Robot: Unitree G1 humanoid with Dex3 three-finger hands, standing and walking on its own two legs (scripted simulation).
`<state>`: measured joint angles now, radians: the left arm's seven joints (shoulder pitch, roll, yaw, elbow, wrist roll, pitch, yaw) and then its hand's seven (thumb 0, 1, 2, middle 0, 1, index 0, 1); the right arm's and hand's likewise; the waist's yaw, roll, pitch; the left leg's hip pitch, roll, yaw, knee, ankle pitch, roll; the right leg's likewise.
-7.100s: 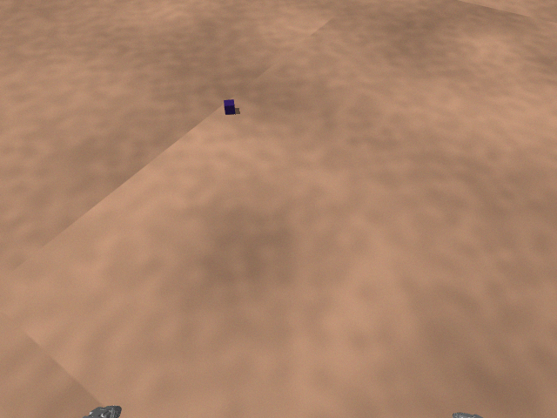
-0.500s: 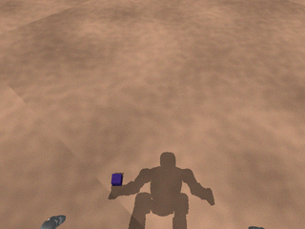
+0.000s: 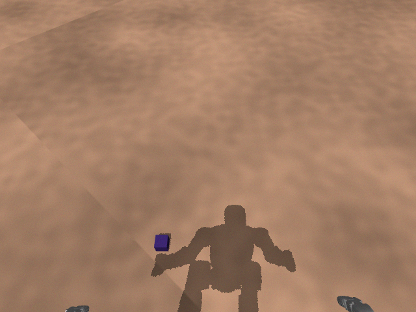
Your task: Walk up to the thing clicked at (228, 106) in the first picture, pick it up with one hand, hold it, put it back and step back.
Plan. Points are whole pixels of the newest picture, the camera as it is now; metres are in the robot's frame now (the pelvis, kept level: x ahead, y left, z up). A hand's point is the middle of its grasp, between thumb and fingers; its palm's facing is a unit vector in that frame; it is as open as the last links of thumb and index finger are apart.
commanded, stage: stand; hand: left
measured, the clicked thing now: (162, 243) +0.46 +0.25 -0.75
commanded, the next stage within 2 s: none
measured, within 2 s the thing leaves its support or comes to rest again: neither
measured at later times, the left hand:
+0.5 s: hand out of the picture +0.07 +0.24 -0.15, palm faces -0.02 -0.94 -0.34, open 7.4 cm
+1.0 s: hand out of the picture +0.08 +0.25 -0.16, palm faces -0.03 -0.94 -0.34, open 7.4 cm
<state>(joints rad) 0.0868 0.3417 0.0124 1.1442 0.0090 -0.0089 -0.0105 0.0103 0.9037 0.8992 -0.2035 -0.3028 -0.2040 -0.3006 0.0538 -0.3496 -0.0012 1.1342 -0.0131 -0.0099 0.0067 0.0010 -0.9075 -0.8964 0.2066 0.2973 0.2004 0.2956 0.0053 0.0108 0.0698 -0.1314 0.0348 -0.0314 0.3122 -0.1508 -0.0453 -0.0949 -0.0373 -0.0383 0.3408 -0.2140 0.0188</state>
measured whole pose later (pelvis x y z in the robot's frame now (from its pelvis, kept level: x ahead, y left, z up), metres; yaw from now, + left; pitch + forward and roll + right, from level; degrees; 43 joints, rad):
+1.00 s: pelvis +0.00 -0.01 +0.00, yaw -1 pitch -2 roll +0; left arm 0.10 0.35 0.01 1.13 0.01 -0.01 -0.01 0.01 0.90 0.90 -0.20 -0.30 -0.20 -0.30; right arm 0.10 -0.35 0.01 1.13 -0.01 -0.01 0.01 0.00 -0.91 -0.90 0.21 0.30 0.20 0.30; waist 0.00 0.00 0.06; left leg -0.13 0.05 -0.02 0.31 -0.15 -0.06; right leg -0.10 -0.02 -0.03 0.35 -0.22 0.00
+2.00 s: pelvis +0.00 +0.00 +0.00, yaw -1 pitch -2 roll +0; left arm 0.12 0.36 0.01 1.12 0.01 -0.01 -0.01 0.01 0.90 0.90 -0.20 -0.30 -0.20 -0.30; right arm 0.12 -0.35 0.01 1.12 -0.01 -0.01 0.00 0.00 -0.91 -0.90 0.21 0.30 0.20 0.30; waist 0.00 0.00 0.06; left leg -0.12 0.05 -0.01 0.31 -0.16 -0.05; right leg -0.09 -0.02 -0.02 0.34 -0.21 0.01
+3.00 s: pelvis +0.03 -0.01 -0.02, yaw +0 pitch -3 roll +0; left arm 0.13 0.36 0.06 0.99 0.01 0.02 -0.02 0.01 0.90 0.90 -0.20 -0.30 -0.20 -0.30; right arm 0.15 -0.36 -0.02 0.98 -0.02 -0.01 -0.01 0.00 -0.91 -0.90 0.21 0.30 0.20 0.30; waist 0.01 -0.01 0.08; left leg -0.16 0.05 -0.04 0.55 -0.33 -0.04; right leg -0.11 -0.03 -0.04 0.55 -0.39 0.00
